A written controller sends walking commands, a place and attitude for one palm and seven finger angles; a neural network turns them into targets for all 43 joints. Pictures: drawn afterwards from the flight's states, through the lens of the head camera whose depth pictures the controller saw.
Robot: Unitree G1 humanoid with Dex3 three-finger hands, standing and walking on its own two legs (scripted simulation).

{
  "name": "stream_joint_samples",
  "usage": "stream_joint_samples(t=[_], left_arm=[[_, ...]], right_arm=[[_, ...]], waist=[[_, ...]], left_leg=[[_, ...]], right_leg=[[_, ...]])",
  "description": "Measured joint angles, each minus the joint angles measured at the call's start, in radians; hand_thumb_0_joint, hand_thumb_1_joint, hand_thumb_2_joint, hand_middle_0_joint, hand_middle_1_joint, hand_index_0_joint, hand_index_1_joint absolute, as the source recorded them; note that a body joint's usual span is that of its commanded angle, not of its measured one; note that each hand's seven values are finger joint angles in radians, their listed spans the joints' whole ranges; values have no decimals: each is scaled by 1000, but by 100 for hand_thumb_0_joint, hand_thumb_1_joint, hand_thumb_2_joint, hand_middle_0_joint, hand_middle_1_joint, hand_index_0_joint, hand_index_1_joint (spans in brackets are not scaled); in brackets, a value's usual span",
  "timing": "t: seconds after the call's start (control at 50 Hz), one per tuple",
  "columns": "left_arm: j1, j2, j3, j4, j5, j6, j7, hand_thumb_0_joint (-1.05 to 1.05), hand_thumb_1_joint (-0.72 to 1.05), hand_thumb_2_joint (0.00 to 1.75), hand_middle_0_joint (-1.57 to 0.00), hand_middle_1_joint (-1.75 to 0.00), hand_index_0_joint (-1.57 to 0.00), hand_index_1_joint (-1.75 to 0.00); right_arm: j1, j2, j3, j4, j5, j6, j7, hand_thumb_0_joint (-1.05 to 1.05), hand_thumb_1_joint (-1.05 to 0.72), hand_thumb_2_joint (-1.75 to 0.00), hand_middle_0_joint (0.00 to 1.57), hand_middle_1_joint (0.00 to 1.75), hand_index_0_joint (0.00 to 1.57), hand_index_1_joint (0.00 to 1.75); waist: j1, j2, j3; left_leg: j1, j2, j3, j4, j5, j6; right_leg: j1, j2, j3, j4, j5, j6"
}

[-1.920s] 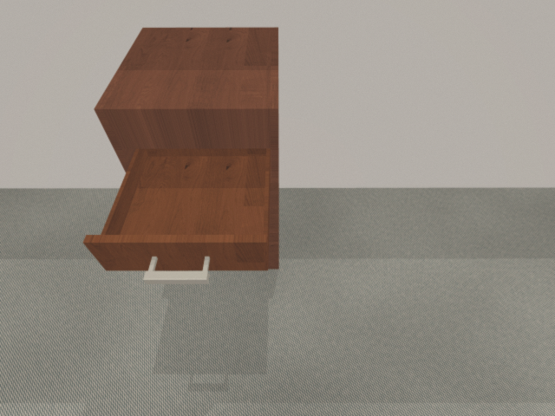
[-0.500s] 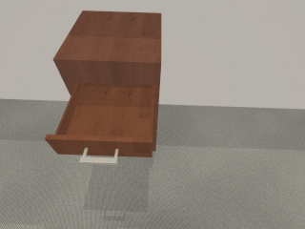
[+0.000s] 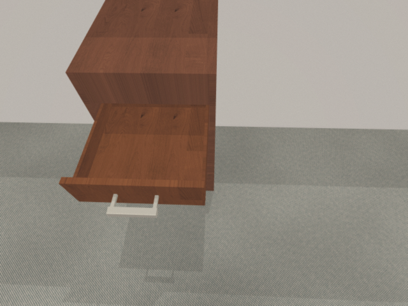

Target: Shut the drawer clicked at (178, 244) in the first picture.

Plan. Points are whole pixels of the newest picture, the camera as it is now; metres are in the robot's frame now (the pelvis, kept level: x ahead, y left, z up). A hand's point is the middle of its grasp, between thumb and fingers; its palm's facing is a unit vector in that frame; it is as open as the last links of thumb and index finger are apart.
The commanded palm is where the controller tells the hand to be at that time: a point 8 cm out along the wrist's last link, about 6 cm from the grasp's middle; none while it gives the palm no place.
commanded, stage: come to a stop and stand still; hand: left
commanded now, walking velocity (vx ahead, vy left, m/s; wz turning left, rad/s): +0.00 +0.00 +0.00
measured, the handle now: (134, 205) +0.36 +0.23 -0.18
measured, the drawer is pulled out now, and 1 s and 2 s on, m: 0.29 0.29 0.29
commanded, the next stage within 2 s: look again from close up in 1.04 s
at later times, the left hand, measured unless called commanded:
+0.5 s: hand out of the picture +0.00 +0.19 -0.17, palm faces +0.00 -0.98 -0.21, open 7.3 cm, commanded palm none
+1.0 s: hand out of the picture -0.10 +0.21 -0.18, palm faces -0.01 -0.98 -0.17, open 7.3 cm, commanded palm none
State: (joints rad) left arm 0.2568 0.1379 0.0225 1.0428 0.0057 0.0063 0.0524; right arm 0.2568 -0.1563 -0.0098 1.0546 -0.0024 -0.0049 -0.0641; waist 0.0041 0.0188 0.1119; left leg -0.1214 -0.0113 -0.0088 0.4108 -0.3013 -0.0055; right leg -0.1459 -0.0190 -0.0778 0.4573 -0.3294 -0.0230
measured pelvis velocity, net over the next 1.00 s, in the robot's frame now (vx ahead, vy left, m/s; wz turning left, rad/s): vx -0.07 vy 0.05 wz -0.03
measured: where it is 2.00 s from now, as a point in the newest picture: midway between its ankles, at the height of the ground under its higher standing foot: outside the picture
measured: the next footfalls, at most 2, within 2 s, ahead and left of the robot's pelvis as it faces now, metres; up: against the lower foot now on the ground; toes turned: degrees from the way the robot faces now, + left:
none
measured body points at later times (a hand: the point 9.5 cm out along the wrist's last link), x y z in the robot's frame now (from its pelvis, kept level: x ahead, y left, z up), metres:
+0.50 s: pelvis -0.05 +0.01 +0.00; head -0.07 +0.02 +0.45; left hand +0.00 +0.24 -0.16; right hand +0.01 -0.22 -0.15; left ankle -0.06 +0.13 -0.74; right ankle -0.07 -0.10 -0.74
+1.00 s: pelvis -0.07 +0.05 +0.00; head -0.06 +0.05 +0.45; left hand -0.10 +0.26 -0.16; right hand -0.10 -0.17 -0.16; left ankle -0.06 +0.13 -0.74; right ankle -0.07 -0.10 -0.74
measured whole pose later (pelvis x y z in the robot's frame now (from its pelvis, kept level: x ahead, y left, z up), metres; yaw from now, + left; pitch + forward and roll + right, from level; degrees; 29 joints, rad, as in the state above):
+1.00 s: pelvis -0.07 +0.05 +0.00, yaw -2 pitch -1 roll +0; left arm 0.35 0.14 -0.02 1.12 0.02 0.00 0.05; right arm 0.33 -0.13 0.01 1.13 -0.01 0.00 -0.02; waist 0.01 -0.01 0.03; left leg -0.19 -0.04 0.04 0.45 -0.23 0.05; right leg -0.18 -0.05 -0.02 0.43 -0.23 0.04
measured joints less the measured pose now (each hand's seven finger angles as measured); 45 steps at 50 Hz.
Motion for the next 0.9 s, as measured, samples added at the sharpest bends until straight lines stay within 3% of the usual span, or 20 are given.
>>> stream_joint_samples(t=[0.08, 0.16, 0.26, 0.38, 0.9], left_arm=[[19, 20, 1, -36, 5, -19, -6, 0, 92, 90, -20, -30, -20, -30], [40, 39, -1, -63, 19, -26, 4, 0, 92, 90, -20, -30, -20, -30], [12, 49, -19, -69, 14, -14, 4, 0, 91, 90, -20, -30, -20, -30], [0, 43, -34, -72, 9, -13, -4, 0, 91, 90, -20, -30, -20, -30], [107, 23, -41, 66, 11, -1, -8, 0, 91, 90, -20, -30, -20, -30]], right_arm=[[20, -25, -24, -58, -14, -18, 13, 1, -92, -90, 20, 30, 20, 30], [4, -49, -33, -94, -10, 6, 22, 1, -92, -90, 20, 30, 20, 30], [-41, -47, -24, -97, -12, 9, 32, 0, -91, -90, 20, 30, 19, 30], [-61, -26, -3, -84, -14, 9, 41, 0, -91, -90, 20, 30, 20, 30], [92, 11, 14, 71, -5, 11, 47, 0, -91, -90, 20, 30, 20, 30]], waist=[[2, 4, -47], [0, 7, -107], [-4, -1, -114], [9, -22, -118], [3, -33, -72]], left_leg=[[-63, 1, 6, 98, 14, 3], [-103, 14, 16, 181, -41, 11], [-74, 29, 7, 156, -65, -19], [-53, 31, 19, 125, -28, -6], [-80, -17, 49, 45, 67, 54]], right_leg=[[-46, 1, 13, 65, 6, -9], [-41, 10, 25, 73, -57, -8], [-33, 21, 16, 114, -59, -5], [-11, 24, 27, 68, -8, 2], [-37, -22, 56, -25, 103, 58]])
